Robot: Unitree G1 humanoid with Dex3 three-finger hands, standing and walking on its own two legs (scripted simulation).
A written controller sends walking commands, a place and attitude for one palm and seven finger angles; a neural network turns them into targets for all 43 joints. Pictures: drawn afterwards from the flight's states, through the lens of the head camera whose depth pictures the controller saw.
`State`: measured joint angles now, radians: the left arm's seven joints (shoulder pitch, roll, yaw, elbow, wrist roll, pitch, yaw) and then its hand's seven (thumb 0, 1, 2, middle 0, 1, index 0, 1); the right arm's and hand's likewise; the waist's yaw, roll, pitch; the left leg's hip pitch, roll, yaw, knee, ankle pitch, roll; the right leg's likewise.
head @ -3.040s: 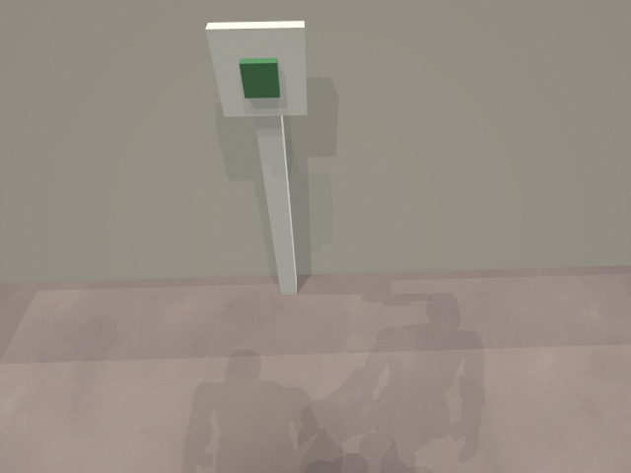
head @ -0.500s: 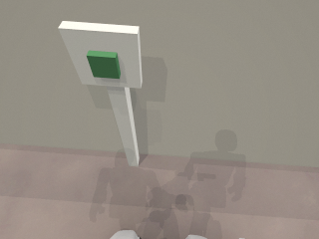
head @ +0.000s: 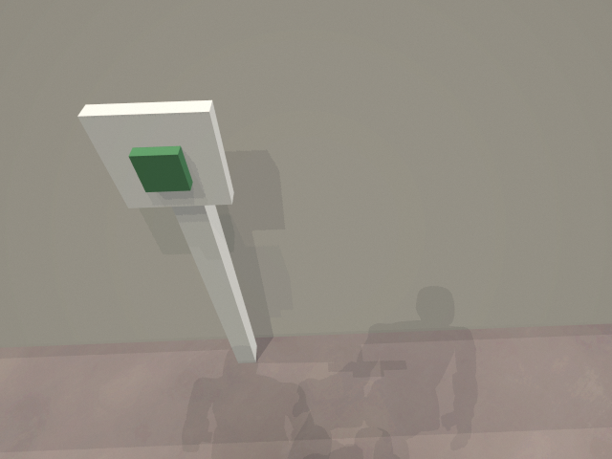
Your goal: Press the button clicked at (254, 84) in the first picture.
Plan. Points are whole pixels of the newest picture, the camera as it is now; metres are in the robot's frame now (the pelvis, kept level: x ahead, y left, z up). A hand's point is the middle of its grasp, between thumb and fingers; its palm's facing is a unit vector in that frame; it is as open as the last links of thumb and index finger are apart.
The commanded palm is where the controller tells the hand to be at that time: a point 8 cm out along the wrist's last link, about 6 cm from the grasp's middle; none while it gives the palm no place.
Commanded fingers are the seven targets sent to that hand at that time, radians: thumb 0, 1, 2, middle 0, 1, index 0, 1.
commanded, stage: come to a stop and stand still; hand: left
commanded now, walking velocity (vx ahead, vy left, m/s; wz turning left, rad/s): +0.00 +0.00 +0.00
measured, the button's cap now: (163, 168) +0.50 +0.24 +0.11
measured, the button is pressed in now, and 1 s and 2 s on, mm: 0 0 0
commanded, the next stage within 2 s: look again from close up in 0.58 s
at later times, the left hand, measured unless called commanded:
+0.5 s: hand out of the picture +0.04 +0.20 -0.17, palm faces -0.02 -0.97 -0.22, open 7.4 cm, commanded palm none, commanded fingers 0.00 0.90 0.90 -0.20 -0.30 -0.20 -0.30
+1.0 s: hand out of the picture +0.05 +0.21 -0.17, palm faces -0.02 -0.97 -0.24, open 7.4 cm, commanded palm none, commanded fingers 0.00 0.90 0.90 -0.20 -0.30 -0.20 -0.30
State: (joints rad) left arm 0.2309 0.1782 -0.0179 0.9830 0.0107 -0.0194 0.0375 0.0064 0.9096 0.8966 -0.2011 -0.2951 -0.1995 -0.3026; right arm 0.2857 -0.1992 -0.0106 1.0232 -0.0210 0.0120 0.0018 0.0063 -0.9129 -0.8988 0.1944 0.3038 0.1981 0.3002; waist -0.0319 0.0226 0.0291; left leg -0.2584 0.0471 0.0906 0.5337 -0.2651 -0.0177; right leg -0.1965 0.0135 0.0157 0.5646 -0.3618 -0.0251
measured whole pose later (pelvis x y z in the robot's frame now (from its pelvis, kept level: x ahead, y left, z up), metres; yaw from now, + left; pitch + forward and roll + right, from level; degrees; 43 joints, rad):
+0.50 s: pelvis +0.02 +0.00 +0.00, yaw -1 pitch +0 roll +0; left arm 0.26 0.22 -0.01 1.06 0.01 -0.01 0.03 0.01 0.90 0.90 -0.20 -0.29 -0.20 -0.30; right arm 0.18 -0.20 0.00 1.07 -0.01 -0.01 -0.02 0.01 -0.91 -0.90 0.20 0.30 0.20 0.30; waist 0.00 -0.03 0.03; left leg -0.22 0.06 0.10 0.50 -0.28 -0.02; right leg -0.14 0.03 0.03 0.49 -0.35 -0.02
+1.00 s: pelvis +0.02 +0.01 +0.01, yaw -1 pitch +0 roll +1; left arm 0.23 0.23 -0.01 1.08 0.01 -0.01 0.02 0.01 0.90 0.90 -0.20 -0.29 -0.20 -0.30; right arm 0.18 -0.21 0.00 1.11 -0.01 -0.01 -0.01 0.01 -0.91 -0.90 0.20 0.30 0.20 0.30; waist 0.00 -0.03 0.03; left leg -0.19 0.04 0.11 0.46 -0.26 -0.01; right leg -0.12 0.01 0.03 0.46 -0.33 -0.01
